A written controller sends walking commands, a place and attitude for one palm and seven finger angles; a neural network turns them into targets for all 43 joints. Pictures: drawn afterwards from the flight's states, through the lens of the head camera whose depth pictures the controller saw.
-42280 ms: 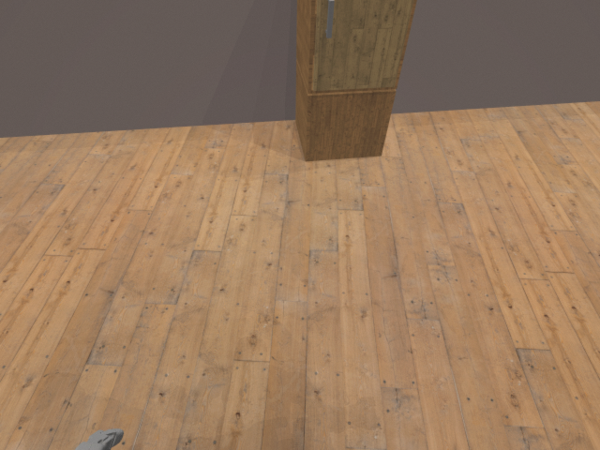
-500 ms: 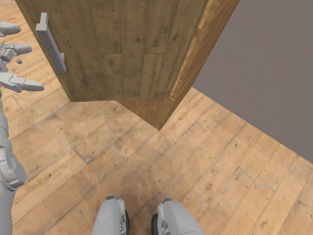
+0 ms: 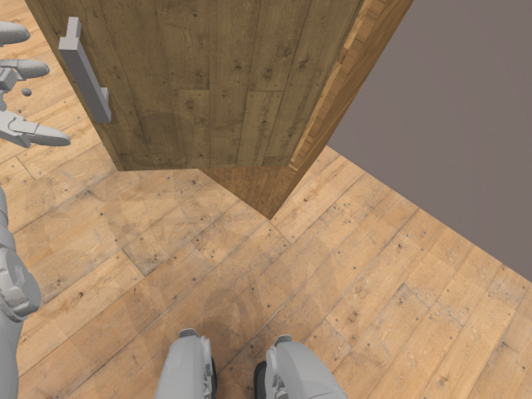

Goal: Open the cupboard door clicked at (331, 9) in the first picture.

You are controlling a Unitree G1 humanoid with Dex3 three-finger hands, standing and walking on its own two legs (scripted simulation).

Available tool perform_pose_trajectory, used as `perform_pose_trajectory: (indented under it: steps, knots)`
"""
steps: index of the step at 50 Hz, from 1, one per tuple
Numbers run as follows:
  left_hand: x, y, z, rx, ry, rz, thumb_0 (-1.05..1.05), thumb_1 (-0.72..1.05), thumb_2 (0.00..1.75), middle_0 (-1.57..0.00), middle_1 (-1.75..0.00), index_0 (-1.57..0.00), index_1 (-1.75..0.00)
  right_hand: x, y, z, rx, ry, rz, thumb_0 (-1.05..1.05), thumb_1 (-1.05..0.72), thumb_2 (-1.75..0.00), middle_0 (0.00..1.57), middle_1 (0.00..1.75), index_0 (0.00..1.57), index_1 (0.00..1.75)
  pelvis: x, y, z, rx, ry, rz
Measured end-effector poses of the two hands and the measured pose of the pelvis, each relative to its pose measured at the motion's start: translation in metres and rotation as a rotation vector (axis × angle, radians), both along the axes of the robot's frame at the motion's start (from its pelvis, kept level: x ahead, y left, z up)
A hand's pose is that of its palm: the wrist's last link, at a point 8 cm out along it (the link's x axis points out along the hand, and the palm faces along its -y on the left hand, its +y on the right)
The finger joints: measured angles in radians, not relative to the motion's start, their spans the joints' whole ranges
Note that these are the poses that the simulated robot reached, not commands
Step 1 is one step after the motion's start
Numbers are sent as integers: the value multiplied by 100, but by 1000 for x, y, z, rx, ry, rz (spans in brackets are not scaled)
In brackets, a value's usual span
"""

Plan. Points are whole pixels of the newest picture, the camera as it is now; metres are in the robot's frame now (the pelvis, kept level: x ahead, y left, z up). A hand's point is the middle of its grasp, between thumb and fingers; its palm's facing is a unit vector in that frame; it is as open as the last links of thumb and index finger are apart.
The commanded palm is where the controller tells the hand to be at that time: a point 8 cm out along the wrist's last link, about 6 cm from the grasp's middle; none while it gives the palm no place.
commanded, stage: move the hooked fingers beside the handle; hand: left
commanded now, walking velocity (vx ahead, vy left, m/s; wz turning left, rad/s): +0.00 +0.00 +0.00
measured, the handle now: (90, 75) +0.54 +0.22 +0.07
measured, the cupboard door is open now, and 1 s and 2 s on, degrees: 42 42 41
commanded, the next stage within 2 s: slide the fingers in behind the handle in 0.36 s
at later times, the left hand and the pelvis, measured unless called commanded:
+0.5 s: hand (37, 99) +0.50 +0.27 +0.07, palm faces +0.09 -1.00 -0.03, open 14.0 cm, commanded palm +0.48 +0.30 +0.06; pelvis +0.00 +0.00 +0.00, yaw +0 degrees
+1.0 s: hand (51, 101) +0.50 +0.26 +0.06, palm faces +0.11 -0.99 -0.01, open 13.9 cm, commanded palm +0.49 +0.27 +0.06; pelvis -0.01 -0.01 +0.00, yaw +1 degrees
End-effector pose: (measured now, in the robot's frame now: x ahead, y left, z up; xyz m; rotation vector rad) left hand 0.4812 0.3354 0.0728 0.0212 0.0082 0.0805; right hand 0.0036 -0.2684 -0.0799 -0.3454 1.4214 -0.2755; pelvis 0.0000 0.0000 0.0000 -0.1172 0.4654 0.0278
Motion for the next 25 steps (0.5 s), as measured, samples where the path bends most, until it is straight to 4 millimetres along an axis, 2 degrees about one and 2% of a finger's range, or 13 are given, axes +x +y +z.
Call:
perform_pose_trajectory:
  steps: [6,9,14,19,25]
  knots:
    - [-2,-9,-9,-22,88,-30,-1,-50,30,-30,-120,-30,-120,7,3,0,13,-24,9,1,-91,-90,21,30,21,30,0,2,3,6,-7,1]
    - [-3,-13,-13,-16,77,-19,-1,-50,30,-30,-120,-30,-120,8,3,-1,14,-32,15,1,-91,-90,21,30,21,30,-1,2,2,8,-6,-1]
    - [-2,-17,-5,-3,-1,10,-1,-50,30,-30,-120,-30,-120,4,3,-4,19,-27,8,1,-91,-90,21,30,21,30,-2,0,0,10,-8,-4]
    - [-1,-15,-4,-2,40,8,-1,-50,30,-30,-120,-30,-120,-2,2,-4,22,-18,-8,1,-91,-90,21,30,21,30,-3,-2,0,11,-13,-4]
    - [-8,-13,-2,7,37,6,-1,-50,30,-30,-120,-30,-120,-10,0,-3,25,-4,-16,1,-91,-90,21,30,21,30,-3,-4,2,15,-16,-9]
